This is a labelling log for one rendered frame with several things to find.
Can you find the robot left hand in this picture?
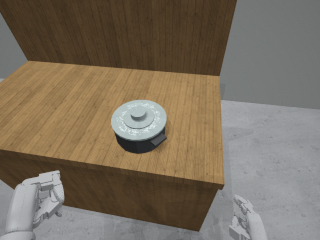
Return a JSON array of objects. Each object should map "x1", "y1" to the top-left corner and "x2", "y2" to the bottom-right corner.
[{"x1": 4, "y1": 170, "x2": 65, "y2": 234}]

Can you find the robot right hand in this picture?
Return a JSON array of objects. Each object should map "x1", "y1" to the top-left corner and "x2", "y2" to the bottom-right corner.
[{"x1": 229, "y1": 194, "x2": 269, "y2": 240}]

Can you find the pot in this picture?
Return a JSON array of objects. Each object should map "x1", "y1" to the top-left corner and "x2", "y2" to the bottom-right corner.
[{"x1": 115, "y1": 127, "x2": 167, "y2": 154}]

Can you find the knob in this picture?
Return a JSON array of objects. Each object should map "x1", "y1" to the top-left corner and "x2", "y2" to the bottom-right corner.
[{"x1": 130, "y1": 106, "x2": 146, "y2": 121}]

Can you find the table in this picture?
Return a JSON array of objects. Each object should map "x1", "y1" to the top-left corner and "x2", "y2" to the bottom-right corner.
[{"x1": 0, "y1": 0, "x2": 237, "y2": 232}]

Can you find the lid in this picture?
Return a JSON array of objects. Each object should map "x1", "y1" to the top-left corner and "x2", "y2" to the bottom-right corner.
[{"x1": 111, "y1": 99, "x2": 167, "y2": 142}]

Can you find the left robot forearm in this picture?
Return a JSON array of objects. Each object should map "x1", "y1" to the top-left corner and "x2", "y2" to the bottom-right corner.
[{"x1": 0, "y1": 230, "x2": 36, "y2": 240}]

